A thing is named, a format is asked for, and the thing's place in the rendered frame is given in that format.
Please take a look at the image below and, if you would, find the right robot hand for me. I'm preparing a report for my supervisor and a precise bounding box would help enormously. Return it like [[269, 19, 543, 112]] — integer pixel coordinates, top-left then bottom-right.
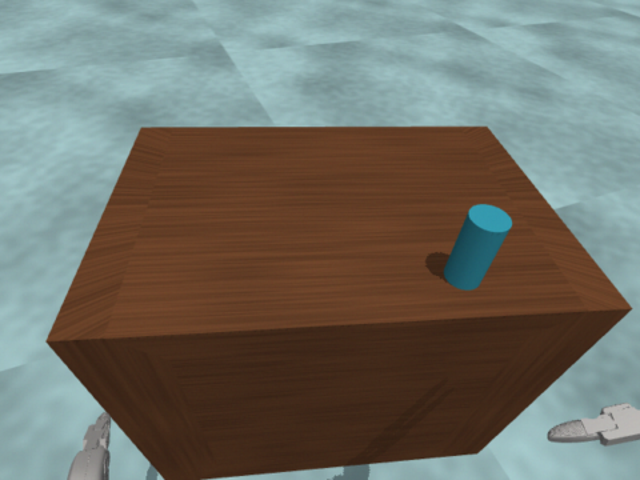
[[547, 403, 640, 446]]

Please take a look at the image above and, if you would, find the left robot hand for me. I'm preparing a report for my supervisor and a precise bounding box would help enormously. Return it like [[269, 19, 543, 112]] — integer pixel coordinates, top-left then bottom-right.
[[67, 412, 111, 480]]

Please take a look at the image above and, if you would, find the can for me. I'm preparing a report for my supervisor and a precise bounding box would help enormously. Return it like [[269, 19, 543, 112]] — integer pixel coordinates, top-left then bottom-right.
[[444, 204, 512, 290]]

